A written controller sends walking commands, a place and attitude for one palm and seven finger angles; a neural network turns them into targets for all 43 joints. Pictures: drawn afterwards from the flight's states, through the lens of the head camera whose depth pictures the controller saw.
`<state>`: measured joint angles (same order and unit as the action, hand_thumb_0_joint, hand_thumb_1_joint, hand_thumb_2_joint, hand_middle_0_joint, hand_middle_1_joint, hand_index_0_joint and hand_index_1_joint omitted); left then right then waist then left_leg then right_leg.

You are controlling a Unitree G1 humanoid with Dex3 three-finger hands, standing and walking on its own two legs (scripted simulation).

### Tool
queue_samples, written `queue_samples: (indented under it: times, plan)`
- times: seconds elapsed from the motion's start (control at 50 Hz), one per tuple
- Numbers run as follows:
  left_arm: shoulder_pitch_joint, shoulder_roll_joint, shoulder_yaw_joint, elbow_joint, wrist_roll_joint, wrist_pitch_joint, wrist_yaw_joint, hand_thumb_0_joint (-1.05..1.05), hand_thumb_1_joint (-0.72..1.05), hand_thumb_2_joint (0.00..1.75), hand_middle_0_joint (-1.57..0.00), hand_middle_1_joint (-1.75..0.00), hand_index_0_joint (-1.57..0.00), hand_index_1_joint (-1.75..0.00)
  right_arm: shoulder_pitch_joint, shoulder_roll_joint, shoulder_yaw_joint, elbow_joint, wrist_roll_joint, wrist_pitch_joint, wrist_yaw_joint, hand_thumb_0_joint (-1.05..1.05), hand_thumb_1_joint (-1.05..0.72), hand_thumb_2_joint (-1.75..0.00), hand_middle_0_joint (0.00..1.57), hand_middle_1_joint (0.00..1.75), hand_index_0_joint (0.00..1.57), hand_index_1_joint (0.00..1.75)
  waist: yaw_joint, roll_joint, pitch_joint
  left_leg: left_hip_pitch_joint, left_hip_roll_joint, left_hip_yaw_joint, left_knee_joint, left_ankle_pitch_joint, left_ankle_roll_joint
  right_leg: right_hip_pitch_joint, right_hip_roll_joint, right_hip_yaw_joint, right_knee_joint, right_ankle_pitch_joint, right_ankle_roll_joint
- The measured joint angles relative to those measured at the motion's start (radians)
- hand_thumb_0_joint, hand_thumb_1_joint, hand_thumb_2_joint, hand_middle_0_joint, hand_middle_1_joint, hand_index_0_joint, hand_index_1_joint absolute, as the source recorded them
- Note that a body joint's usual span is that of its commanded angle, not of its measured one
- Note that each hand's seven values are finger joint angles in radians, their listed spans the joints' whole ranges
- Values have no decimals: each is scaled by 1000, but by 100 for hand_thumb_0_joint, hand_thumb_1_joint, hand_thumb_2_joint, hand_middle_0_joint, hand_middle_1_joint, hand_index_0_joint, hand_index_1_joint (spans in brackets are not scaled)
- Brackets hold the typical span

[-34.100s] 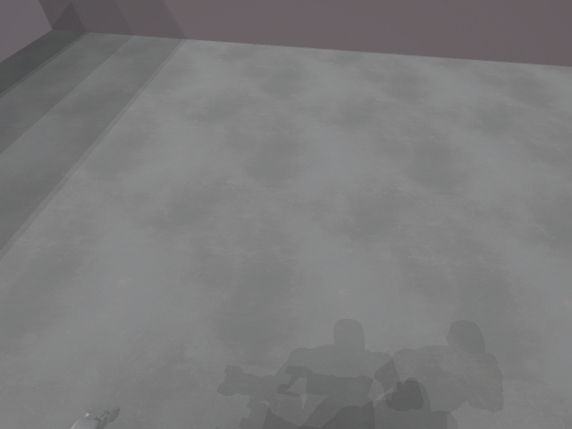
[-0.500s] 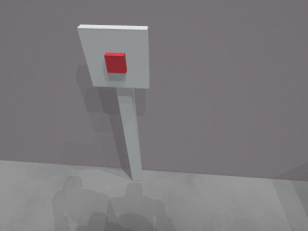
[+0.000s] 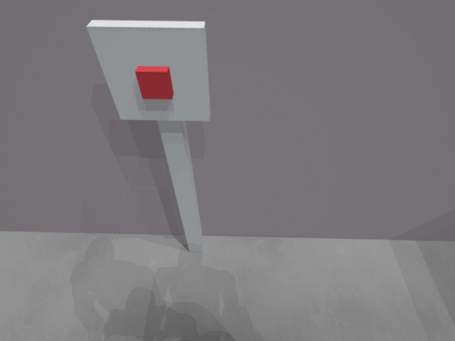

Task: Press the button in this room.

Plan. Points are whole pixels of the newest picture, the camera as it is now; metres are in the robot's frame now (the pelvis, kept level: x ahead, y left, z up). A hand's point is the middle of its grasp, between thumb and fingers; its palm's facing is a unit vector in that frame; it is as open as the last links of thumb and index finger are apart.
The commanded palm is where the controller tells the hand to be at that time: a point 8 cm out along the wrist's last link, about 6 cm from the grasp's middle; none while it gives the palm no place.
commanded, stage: look again from close up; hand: left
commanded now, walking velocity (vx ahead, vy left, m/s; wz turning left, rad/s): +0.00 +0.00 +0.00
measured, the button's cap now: (155, 82) +0.57 +0.19 +0.16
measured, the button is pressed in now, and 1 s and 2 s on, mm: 0 0 0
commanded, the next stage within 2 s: shuffle to correct the standing spot in 0.54 s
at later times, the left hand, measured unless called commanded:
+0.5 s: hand out of the picture +0.06 +0.16 -0.17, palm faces +0.04 -0.97 -0.23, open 7.3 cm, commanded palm none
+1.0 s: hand out of the picture +0.04 +0.15 -0.19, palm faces +0.05 -0.99 -0.16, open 7.3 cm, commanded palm none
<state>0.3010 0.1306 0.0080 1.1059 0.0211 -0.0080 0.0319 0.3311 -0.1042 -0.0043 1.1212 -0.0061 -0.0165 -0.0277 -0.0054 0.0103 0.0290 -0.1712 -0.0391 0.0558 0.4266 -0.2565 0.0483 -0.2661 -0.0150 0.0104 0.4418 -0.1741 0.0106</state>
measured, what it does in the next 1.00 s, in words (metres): shifts its weight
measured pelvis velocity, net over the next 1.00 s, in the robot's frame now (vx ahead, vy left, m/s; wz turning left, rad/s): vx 0.07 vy -0.02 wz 0.01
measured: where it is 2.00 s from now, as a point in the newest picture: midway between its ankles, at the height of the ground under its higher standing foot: outside the picture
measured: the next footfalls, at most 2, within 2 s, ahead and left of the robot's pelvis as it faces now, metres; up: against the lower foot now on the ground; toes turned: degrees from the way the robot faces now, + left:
right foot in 1.20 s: +0.18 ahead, -0.13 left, +0.00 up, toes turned -2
left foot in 1.48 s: +0.15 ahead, +0.09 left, +0.00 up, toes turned +4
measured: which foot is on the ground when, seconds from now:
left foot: down 0.00-1.00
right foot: down 0.00-0.96, up 0.98-1.00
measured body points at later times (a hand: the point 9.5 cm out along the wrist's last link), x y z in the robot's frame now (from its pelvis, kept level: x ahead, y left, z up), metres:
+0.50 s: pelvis +0.04 -0.02 +0.00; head +0.04 -0.04 +0.45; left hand +0.06 +0.21 -0.15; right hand +0.06 -0.25 -0.17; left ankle -0.02 +0.09 -0.74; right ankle +0.04 -0.13 -0.74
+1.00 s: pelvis +0.07 -0.02 -0.01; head +0.09 +0.00 +0.44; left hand +0.04 +0.20 -0.18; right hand +0.04 -0.24 -0.16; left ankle -0.02 +0.08 -0.74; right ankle +0.03 -0.12 -0.73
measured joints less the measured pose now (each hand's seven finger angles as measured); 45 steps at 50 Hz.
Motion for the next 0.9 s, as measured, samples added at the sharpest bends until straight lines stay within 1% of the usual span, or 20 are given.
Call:
queue_samples:
  times: [0.02,0.08,0.14,0.22,0.32,0.48,0.68,0.78,0.86,0.9]
  plan:
    - [2,-4,-1,2,0,-1,0,1,92,90,-20,-29,-20,-30,-4,0,0,1,0,-1,0,0,-90,-90,20,30,20,30,1,1,0,2,1,-1,-1,-1,-1,2,1,-1,0,-2,-1]
    - [11,-11,-17,-1,-1,-10,15,1,91,90,-20,-29,-20,-30,-14,-13,5,-26,-2,7,8,0,-90,-90,20,30,20,30,1,7,-1,-25,10,-7,58,-34,-7,-15,8,-9,37,-26,-5]
    - [26,-18,-26,0,-2,-9,8,1,91,90,-20,-29,-20,-30,-5,-37,3,-51,-7,-3,9,1,-91,-90,20,30,20,30,-1,18,-23,-29,6,-15,88,-63,-4,-22,4,-16,81,-65,-7]
    - [32,-21,-30,8,-3,-16,4,1,91,90,-20,-29,-20,-30,-6,-61,2,-60,-4,-13,2,1,-91,-90,20,30,20,30,3,39,-47,6,4,-19,80,-78,-5,6,1,-19,90,-90,-6]
    - [16,-6,-26,9,-7,-23,6,1,92,90,-20,-29,-20,-30,-26,-77,6,-57,-3,-18,-3,1,-92,-90,20,30,20,30,3,41,-50,47,4,-20,49,-77,-12,34,2,-19,86,-104,-14]
    - [-32,19,-18,-6,-10,-26,4,1,92,90,-20,-29,-20,-30,-53,-77,13,-38,-5,-19,-3,1,-91,-90,20,30,19,30,1,27,-21,69,18,-26,16,-66,-29,52,16,-26,64,-100,-29]
    - [-62,31,-14,-8,-11,-23,2,1,92,90,-20,-29,-20,-30,-54,-72,13,-3,-6,-10,-4,0,-91,-90,20,30,20,30,-3,12,2,80,35,-33,2,-61,-47,65,32,-34,47,-94,-46]
    - [-46,28,-5,-13,-4,-15,-7,1,92,90,-20,-29,-20,-30,-30,-69,11,3,-12,0,3,0,-90,-90,20,30,19,30,1,12,-2,59,48,-38,63,-98,-50,59,44,-41,78,-119,-54]
    - [-11,20,7,-19,0,-12,-15,1,91,90,-20,-29,-20,-30,-4,-66,7,6,-15,8,8,0,-90,-90,20,30,19,30,3,17,-10,25,67,-42,141,-145,-38,58,59,-57,93,-141,-58]
    - [9,20,14,-18,1,-11,-16,1,91,90,-20,-29,-20,-30,8,-59,6,8,-14,4,9,0,-90,-90,20,30,19,30,6,7,-13,26,69,-36,146,-159,-40,59,57,-59,99,-152,-55]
